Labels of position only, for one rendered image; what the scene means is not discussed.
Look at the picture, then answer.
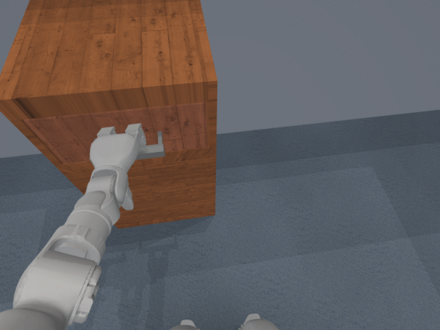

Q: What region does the robot right shin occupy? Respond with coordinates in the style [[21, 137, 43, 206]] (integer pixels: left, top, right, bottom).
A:
[[243, 313, 261, 324]]

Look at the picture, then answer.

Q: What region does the left robot hand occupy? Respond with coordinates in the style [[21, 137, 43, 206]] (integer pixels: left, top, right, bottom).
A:
[[90, 123, 146, 210]]

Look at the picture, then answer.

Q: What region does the robot left upper arm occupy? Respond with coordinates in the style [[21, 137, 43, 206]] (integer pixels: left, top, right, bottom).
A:
[[0, 250, 102, 330]]

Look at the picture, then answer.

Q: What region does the robot left shin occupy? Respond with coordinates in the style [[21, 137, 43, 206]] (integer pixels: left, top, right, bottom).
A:
[[180, 320, 196, 327]]

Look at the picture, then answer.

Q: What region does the robot shin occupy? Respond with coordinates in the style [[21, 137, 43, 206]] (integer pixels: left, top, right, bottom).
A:
[[180, 320, 196, 327], [243, 313, 261, 324]]

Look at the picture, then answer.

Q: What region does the left robot forearm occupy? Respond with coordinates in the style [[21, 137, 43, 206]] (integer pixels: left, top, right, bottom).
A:
[[13, 165, 128, 308]]

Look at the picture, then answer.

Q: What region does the cabinet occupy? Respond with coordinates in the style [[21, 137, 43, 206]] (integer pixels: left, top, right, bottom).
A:
[[0, 0, 217, 229]]

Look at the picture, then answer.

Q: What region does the handle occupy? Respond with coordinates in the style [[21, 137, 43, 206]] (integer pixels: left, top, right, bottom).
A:
[[89, 131, 165, 161]]

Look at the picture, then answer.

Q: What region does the drawer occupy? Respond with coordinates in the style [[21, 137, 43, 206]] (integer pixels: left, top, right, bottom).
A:
[[24, 102, 208, 164]]

